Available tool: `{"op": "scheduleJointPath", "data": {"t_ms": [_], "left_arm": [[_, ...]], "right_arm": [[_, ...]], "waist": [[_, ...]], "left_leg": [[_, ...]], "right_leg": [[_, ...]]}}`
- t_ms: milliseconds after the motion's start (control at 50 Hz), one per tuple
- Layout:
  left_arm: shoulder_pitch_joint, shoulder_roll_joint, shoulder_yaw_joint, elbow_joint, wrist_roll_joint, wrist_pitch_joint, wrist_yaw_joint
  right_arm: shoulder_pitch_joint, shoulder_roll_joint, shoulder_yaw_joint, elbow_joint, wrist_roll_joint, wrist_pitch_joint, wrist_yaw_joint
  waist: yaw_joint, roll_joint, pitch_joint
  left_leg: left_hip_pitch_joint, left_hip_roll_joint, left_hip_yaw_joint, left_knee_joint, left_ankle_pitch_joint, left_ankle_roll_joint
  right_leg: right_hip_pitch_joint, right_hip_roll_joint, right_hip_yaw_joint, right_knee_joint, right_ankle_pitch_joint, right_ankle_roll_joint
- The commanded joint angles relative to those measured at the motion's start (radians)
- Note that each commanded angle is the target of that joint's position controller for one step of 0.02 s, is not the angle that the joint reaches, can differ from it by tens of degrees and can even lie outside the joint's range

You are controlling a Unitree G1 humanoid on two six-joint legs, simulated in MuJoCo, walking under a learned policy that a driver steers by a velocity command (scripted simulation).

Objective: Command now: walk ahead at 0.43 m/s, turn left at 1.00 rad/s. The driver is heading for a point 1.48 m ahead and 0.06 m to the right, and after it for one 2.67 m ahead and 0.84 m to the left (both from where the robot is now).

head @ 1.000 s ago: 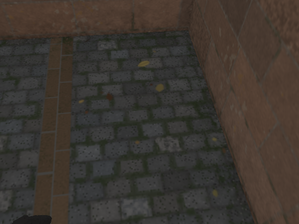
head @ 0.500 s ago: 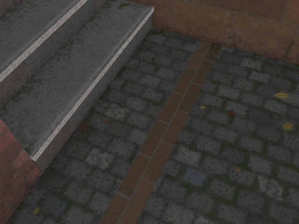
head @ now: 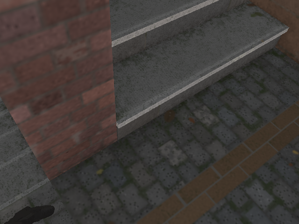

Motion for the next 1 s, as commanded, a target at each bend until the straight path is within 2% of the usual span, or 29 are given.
{"op": "scheduleJointPath", "data": {"t_ms": [20,60,100,120,140,160,180,220,240,260,320,340,360,400,420,440,460,480,500,520,540,560,600,660,680,700,760,860,1000], "left_arm": [[-0.11,0.068,0.024,-0.089,-0.015,-0.068,-0.022],[-0.1,0.044,0.02,-0.08,-0.023,-0.097,-0.03],[0.026,0.044,0.03,-0.033,-0.027,-0.118,-0.033],[0.137,0.086,0.023,0.028,0.032,-0.064,-0.022],[0.251,0.155,0.042,0.035,0.043,-0.049,-0.004],[0.294,0.268,0.057,0.045,0.081,-0.04,0.001],[0.194,0.216,0.048,0.022,0.083,-0.042,-0.011],[0.205,0.118,0.016,0.045,0.058,-0.05,-0.03],[0.224,0.11,0.013,0.07,0.051,-0.059,-0.029],[0.218,0.087,0.0,0.088,0.046,-0.061,-0.033],[0.237,0.045,-0.02,0.149,0.027,-0.077,-0.056],[0.25,0.018,-0.036,0.164,0.007,-0.082,-0.061],[0.187,0.082,-0.025,0.12,-0.047,-0.091,-0.035],[0.24,0.146,-0.028,0.175,-0.06,-0.086,-0.016],[0.199,0.183,-0.026,0.17,-0.057,-0.094,-0.006],[0.176,0.175,-0.033,0.167,-0.055,-0.105,-0.001],[0.179,0.161,-0.046,0.138,-0.036,-0.121,-0.017],[0.299,0.036,-0.08,0.123,-0.024,-0.121,-0.039],[0.283,0.132,-0.054,0.141,-0.045,-0.105,-0.039],[0.263,0.154,-0.041,0.121,-0.059,-0.078,-0.031],[0.259,0.136,-0.04,0.127,-0.051,-0.037,-0.014],[0.257,0.117,-0.039,0.115,-0.033,-0.001,0.008],[0.265,0.073,-0.047,0.086,-0.013,0.044,0.022],[0.232,0.07,-0.046,0.025,0.0,0.068,0.024],[0.281,0.107,-0.041,0.088,0.078,0.139,-0.032],[0.268,0.104,-0.039,0.062,0.084,0.163,-0.068],[0.131,0.129,-0.029,0.01,0.075,0.163,-0.114],[0.037,0.124,-0.025,-0.033,0.068,0.171,-0.143],[-0.006,0.068,-0.028,-0.054,0.032,0.13,-0.171]], "right_arm": [[0.06,-0.196,-0.056,-0.023,-0.008,-0.032,-0.008],[0.054,-0.158,-0.041,-0.021,0.009,-0.042,-0.009],[-0.025,-0.129,-0.024,-0.046,0.009,-0.047,-0.002],[-0.038,-0.186,-0.043,-0.024,-0.112,-0.049,0.039],[-0.095,-0.109,-0.027,-0.062,-0.094,-0.061,0.057],[-0.161,-0.026,0.003,-0.114,-0.044,-0.076,0.076],[-0.147,-0.089,0.002,-0.082,-0.071,-0.066,0.079],[-0.109,-0.109,-0.002,-0.011,-0.092,-0.067,0.102],[-0.085,-0.107,-0.002,0.015,-0.1,-0.073,0.114],[-0.11,-0.09,0.001,0.025,-0.082,-0.073,0.118],[-0.107,-0.055,0.02,0.062,-0.074,-0.087,0.12],[-0.124,0.011,0.04,0.067,-0.077,-0.106,0.11],[-0.193,0.029,0.044,0.01,0.026,-0.125,0.058],[-0.223,-0.014,0.046,-0.003,-0.009,-0.137,0.038],[-0.136,-0.045,0.035,0.025,-0.026,-0.144,0.033],[-0.013,-0.103,0.012,0.064,-0.031,-0.136,0.023],[0.177,-0.214,-0.008,0.12,-0.062,-0.123,0.01],[0.186,-0.256,-0.011,0.128,-0.089,-0.09,-0.017],[0.118,-0.176,0.01,0.062,-0.084,-0.067,-0.036],[-0.009,-0.16,0.014,0.04,-0.056,-0.05,-0.045],[-0.106,-0.132,0.016,0.028,-0.016,-0.034,-0.048],[-0.158,-0.121,0.018,0.022,-0.002,-0.019,-0.055],[-0.22,-0.143,0.013,0.042,-0.036,0.004,-0.071],[-0.248,-0.119,0.022,0.057,-0.063,-0.007,-0.071],[-0.082,-0.155,0.014,0.115,-0.054,-0.027,-0.061],[-0.015,-0.168,0.006,0.147,-0.047,-0.037,-0.057],[-0.032,-0.207,-0.013,0.153,-0.084,-0.036,-0.067],[-0.008,-0.223,-0.022,0.201,-0.079,-0.031,-0.083],[0.067,-0.321,-0.078,0.261,-0.059,-0.015,-0.076]], "waist": [[-0.035,0.186,-0.059],[-0.021,0.188,-0.039],[0.075,0.162,-0.048],[0.089,0.19,-0.084],[0.16,0.05,-0.075],[0.171,-0.3,-0.125],[0.103,-0.211,-0.084],[0.078,-0.075,-0.034],[0.061,-0.086,-0.003],[0.048,-0.104,0.046],[0.016,-0.099,0.079],[0.005,-0.108,0.073],[0.031,-0.146,-0.007],[0.01,-0.148,-0.057],[-0.061,-0.145,-0.098],[-0.125,-0.153,-0.158],[-0.164,-0.042,-0.201],[-0.063,0.284,-0.422],[-0.091,0.135,-0.487],[-0.037,0.104,-0.398],[0.002,0.068,-0.335],[0.024,0.071,-0.255],[0.067,0.146,-0.152],[0.058,0.146,-0.122],[0.017,0.087,-0.066],[0.008,0.093,-0.094],[0.014,0.124,-0.059],[0.02,0.126,0.052],[0.016,0.238,-0.004]], "left_leg": [[0.14,0.224,-0.364,-0.234,-0.362,0.166],[0.083,0.198,-0.35,-0.198,-0.329,0.159],[-0.159,0.133,-0.302,-0.141,-0.306,0.107],[-0.242,0.048,-0.235,-0.08,-0.318,0.083],[-0.412,-0.016,-0.148,0.099,-0.359,0.041],[-0.56,-0.101,0.041,0.401,-0.299,0.022],[-0.569,0.038,0.079,0.586,-0.187,0.04],[-0.51,0.078,0.082,0.644,-0.065,0.036],[-0.512,0.095,0.076,0.651,-0.027,0.028],[-0.496,0.099,0.088,0.645,0.008,0.022],[-0.378,0.083,0.14,0.475,0.067,-0.014],[-0.227,0.061,0.203,0.298,0.068,-0.031],[-0.192,0.037,0.233,0.221,0.06,-0.033],[-0.048,0.014,0.279,0.068,0.097,-0.019],[0.125,-0.007,0.274,-0.074,0.278,0.013],[0.316,0.015,0.237,-0.106,0.44,0.039],[0.598,0.191,0.064,-0.062,1.034,0.097],[0.856,0.542,-0.185,0.136,1.714,0.318],[0.709,0.586,-0.185,0.08,1.741,0.355],[0.592,0.532,-0.088,-0.001,1.402,0.296],[0.511,0.457,-0.023,-0.053,1.071,0.238],[0.413,0.419,0.043,-0.098,0.865,0.198],[0.208,0.372,0.171,-0.179,0.744,0.189],[0.114,0.376,0.264,-0.211,0.641,0.183],[0.26,0.442,0.221,-0.151,0.804,0.167],[0.296,0.479,0.209,-0.139,0.811,0.162],[0.248,0.543,0.204,-0.214,0.496,0.148],[0.289,0.565,0.251,-0.272,0.15,0.088],[0.378,0.545,0.41,-0.119,0.468,0.009]], "right_leg": [[-0.039,0.012,-0.006,-0.135,-0.029,-0.024],[0.075,0.018,-0.023,-0.239,-0.009,-0.042],[0.445,0.025,-0.047,-0.36,0.125,-0.052],[0.601,0.005,-0.041,-0.326,0.06,-0.025],[0.762,-0.146,0.101,-0.41,-0.083,-0.036],[0.819,-0.407,0.501,-0.611,-0.415,-0.115],[0.698,-0.476,0.586,-0.617,-0.479,-0.146],[0.592,-0.378,0.413,-0.609,-0.38,-0.13],[0.576,-0.339,0.34,-0.633,-0.336,-0.127],[0.505,-0.299,0.249,-0.664,-0.227,-0.132],[0.449,-0.23,-0.013,-0.58,0.539,-0.129],[0.367,-0.192,-0.116,-0.568,0.812,-0.103],[0.441,-0.198,-0.094,-0.535,0.968,-0.153],[0.45,-0.208,-0.078,-0.454,1.144,-0.172],[0.4,-0.195,-0.068,-0.381,1.21,-0.153],[0.333,-0.178,-0.056,-0.284,1.182,-0.125],[0.112,-0.118,-0.071,-0.061,0.788,-0.033],[-0.143,-0.012,-0.081,0.361,-0.308,0.023],[-0.117,-0.022,0.036,0.509,-0.397,0.033],[-0.147,-0.082,0.014,0.495,-0.318,0.029],[-0.145,-0.128,-0.013,0.422,-0.251,0.044],[-0.108,-0.154,-0.031,0.376,-0.205,0.065],[-0.02,-0.125,-0.098,0.345,-0.097,0.11],[0.028,-0.14,-0.116,0.23,0.055,0.12],[-0.112,-0.131,-0.129,0.272,0.096,0.047],[-0.139,-0.154,-0.1,0.281,0.096,0.015],[-0.153,-0.179,-0.05,0.304,0.14,-0.011],[-0.187,-0.199,-0.01,0.135,0.194,-0.008],[0.017,-0.141,-0.181,-0.074,0.008,-0.056]]}}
